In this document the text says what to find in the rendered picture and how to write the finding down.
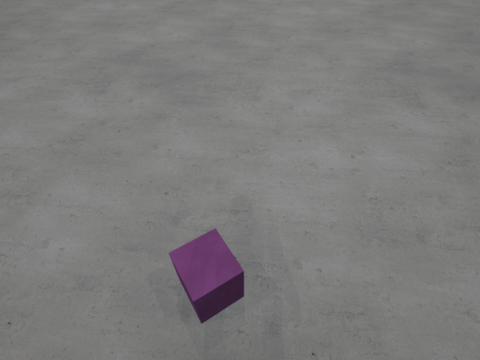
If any carton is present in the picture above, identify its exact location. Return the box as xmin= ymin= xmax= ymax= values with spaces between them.
xmin=169 ymin=228 xmax=244 ymax=323

